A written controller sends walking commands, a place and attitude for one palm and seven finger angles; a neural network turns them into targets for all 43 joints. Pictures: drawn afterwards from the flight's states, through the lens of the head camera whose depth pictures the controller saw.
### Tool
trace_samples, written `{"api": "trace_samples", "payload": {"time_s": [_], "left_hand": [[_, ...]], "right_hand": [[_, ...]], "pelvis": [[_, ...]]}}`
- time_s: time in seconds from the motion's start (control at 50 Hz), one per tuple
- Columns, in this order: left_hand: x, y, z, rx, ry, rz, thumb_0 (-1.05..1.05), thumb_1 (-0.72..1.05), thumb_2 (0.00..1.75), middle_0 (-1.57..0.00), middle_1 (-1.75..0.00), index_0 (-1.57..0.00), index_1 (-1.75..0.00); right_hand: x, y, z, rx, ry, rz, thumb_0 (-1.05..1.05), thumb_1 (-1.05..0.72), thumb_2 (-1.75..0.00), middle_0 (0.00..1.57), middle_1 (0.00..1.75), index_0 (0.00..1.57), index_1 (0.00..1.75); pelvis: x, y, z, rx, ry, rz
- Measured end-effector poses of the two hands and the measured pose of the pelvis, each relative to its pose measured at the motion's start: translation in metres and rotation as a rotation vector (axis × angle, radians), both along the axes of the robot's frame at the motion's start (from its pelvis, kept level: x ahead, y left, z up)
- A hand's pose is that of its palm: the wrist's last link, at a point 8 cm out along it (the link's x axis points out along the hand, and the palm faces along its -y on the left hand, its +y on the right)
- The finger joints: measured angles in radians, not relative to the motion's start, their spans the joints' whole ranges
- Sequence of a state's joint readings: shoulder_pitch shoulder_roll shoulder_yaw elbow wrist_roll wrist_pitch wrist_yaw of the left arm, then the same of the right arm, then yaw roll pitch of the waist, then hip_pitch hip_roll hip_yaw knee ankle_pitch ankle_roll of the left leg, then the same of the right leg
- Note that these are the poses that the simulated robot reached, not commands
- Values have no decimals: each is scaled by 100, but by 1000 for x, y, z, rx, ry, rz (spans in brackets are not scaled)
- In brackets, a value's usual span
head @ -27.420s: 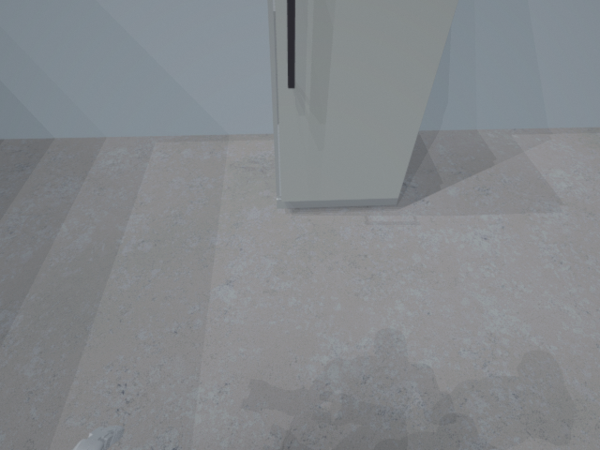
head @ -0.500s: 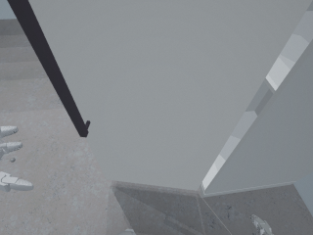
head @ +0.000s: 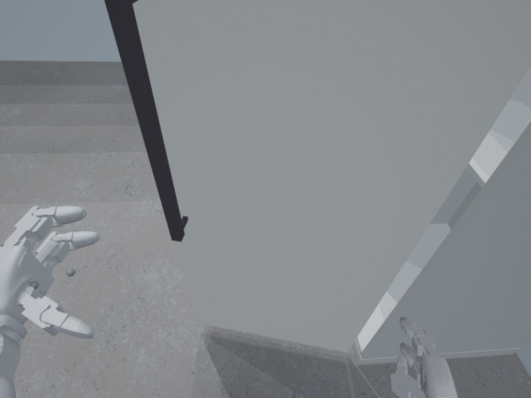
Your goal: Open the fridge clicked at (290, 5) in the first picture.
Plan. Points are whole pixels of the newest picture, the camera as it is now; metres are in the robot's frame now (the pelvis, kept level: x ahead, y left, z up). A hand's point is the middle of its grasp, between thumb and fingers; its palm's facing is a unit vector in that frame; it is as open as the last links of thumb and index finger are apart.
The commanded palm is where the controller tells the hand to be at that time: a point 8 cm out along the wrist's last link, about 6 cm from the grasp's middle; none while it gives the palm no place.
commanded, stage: draw the hand back to the body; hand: left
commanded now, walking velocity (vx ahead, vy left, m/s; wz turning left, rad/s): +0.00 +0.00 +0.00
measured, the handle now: (161, 146) +0.45 +0.25 +0.14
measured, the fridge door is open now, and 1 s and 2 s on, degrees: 76 76 76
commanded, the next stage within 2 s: step back with the hand held close in 1.06 s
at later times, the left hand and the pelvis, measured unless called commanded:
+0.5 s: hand (92, 246) +0.23 +0.25 +0.16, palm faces +0.47 -0.79 -0.39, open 10.6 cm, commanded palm +0.18 +0.28 +0.18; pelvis +0.03 -0.03 +0.02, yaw -1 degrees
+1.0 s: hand (120, 243) +0.23 +0.21 +0.17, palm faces +0.44 -0.80 -0.40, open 7.5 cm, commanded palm +0.19 +0.24 +0.20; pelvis +0.04 -0.05 +0.02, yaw -1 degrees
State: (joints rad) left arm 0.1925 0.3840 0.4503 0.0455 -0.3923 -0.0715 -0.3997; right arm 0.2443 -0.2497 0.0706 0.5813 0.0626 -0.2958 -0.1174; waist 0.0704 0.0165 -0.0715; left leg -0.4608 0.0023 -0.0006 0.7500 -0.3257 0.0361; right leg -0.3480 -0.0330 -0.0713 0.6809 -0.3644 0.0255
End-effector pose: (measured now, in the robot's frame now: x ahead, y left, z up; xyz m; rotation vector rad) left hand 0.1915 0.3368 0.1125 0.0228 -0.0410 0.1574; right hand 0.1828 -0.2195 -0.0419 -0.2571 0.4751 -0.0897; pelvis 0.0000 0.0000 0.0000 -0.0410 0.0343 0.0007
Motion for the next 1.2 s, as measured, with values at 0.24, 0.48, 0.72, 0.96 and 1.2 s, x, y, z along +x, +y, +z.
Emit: {"api": "trace_samples", "payload": {"time_s": [0.24,0.48,0.72,0.96,1.2], "left_hand": [[-12,-23,35,326,40,320,-1,-20,37,-24,-94,-24,-94],[-2,-50,61,403,9,350,0,22,57,-23,-70,-23,-69],[0,-87,89,449,-66,292,0,65,78,-22,-44,-22,-44],[-1,-91,76,415,9,311,1,86,88,-21,-32,-21,-31],[-1,-82,84,422,-28,299,1,89,89,-21,-30,-21,-30]], "right_hand": [[-13,-1,-12,29,122,-2,2,-90,-90,21,30,20,30],[-3,-33,-22,43,192,-48,2,-90,-90,21,30,20,30],[37,-53,-8,45,127,-38,2,-90,-90,20,30,20,30],[43,-51,-13,49,177,-16,2,-90,-90,20,30,20,30],[29,-46,-13,47,195,-37,2,-90,-90,20,30,20,30]], "pelvis": [[6,-7,14,21,-51,-8],[26,-27,20,43,-78,-21],[42,-47,23,50,-86,-23],[44,-55,24,53,-85,-17],[40,-47,26,49,-101,-24]]}}
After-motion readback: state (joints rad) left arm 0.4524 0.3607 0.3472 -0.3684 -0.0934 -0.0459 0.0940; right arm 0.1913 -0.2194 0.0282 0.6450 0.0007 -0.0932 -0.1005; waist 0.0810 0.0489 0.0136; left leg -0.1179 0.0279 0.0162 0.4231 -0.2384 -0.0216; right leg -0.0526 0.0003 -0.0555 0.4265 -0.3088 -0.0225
